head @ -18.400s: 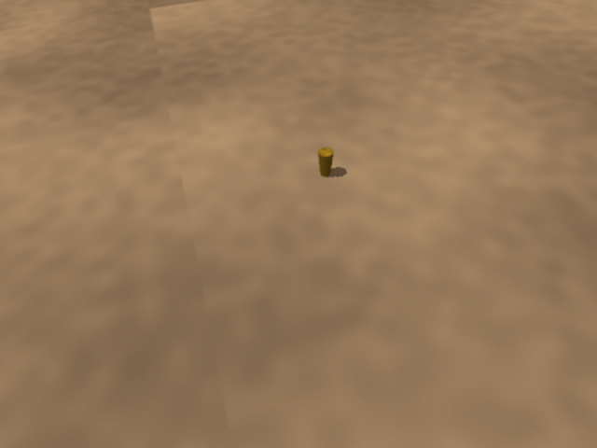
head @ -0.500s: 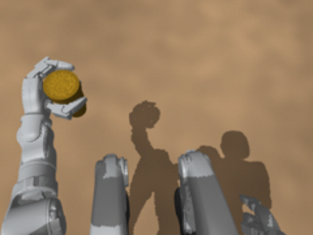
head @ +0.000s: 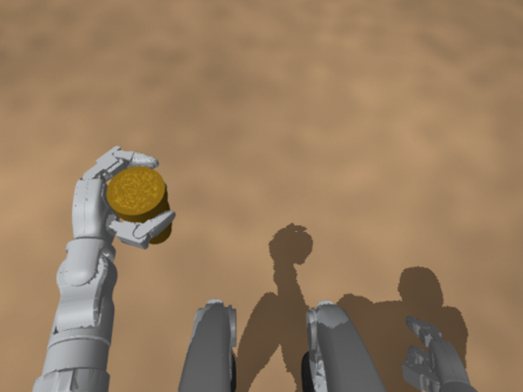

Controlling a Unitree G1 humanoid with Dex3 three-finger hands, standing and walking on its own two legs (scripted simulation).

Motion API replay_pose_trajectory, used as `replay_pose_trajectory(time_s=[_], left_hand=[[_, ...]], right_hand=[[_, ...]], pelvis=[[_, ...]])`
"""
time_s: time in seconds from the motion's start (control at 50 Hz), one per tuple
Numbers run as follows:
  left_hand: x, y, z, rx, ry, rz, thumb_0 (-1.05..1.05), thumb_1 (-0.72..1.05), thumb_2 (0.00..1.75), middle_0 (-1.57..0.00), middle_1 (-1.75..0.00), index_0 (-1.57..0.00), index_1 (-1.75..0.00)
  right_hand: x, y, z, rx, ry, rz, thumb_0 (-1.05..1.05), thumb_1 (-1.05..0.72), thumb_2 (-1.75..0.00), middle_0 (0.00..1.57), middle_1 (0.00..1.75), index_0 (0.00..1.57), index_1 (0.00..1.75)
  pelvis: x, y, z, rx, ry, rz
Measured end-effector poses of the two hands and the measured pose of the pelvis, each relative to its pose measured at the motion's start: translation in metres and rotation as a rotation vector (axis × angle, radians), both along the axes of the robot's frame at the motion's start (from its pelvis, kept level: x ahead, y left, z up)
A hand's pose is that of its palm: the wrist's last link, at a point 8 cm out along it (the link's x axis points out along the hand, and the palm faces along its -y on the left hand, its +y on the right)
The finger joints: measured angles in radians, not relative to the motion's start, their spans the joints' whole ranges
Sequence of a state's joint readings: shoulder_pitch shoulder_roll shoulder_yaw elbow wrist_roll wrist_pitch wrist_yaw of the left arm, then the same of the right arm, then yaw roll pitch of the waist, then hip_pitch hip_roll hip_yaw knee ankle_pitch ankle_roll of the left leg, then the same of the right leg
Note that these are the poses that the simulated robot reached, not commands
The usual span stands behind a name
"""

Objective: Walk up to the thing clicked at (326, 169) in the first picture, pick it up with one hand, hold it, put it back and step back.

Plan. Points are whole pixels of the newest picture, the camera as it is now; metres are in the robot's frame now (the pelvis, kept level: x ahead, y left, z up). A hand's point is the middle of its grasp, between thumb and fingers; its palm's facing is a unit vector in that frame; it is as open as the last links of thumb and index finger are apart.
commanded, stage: lift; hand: left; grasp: from the side
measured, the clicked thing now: (147, 212) +0.38 +0.20 -0.01
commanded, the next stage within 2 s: hold in 1.22 s
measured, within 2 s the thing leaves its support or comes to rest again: neither
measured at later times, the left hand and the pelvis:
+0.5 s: hand (117, 167) +0.37 +0.19 +0.14, palm faces +0.06 -1.00 -0.04, open 9.8 cm; pelvis +0.02 +0.00 +0.10, yaw +2 degrees
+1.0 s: hand (113, 139) +0.37 +0.17 +0.19, palm faces +0.04 -1.00 -0.02, open 9.8 cm; pelvis +0.04 +0.00 +0.14, yaw +2 degrees
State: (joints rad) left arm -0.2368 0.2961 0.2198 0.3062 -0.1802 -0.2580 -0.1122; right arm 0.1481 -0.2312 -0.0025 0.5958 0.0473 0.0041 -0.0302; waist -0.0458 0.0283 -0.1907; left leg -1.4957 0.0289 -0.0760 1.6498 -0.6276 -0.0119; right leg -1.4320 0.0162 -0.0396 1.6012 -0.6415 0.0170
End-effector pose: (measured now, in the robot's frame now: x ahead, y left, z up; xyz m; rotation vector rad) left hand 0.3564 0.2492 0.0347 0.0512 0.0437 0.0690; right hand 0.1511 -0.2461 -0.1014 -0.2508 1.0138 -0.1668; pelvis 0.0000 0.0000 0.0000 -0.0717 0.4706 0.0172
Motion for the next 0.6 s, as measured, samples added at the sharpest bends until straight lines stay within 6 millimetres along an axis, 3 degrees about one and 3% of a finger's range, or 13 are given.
replay_pose_trajectory(time_s=[0.24,0.6], left_hand=[[-0.006,-0.001,0.065,-0.011,0.007,-0.003,0.0,-0.37,1.1,-0.81,-1.01,-0.75,-1.02],[-0.012,-0.011,0.124,-0.016,-0.01,-0.008,0.0,-0.37,1.1,-0.81,-1.01,-0.75,-1.02]], right_hand=[[0.017,0.004,0.072,-0.004,-0.079,0.02,0.01,-0.92,-0.9,0.2,0.29,0.2,0.3],[0.006,0.01,0.119,0.026,-0.064,0.02,0.01,-0.92,-0.9,0.2,0.29,0.2,0.3]], pelvis=[[0.016,0.003,0.061,0.01,-0.099,0.019],[0.026,0.002,0.113,0.03,-0.211,0.021]])
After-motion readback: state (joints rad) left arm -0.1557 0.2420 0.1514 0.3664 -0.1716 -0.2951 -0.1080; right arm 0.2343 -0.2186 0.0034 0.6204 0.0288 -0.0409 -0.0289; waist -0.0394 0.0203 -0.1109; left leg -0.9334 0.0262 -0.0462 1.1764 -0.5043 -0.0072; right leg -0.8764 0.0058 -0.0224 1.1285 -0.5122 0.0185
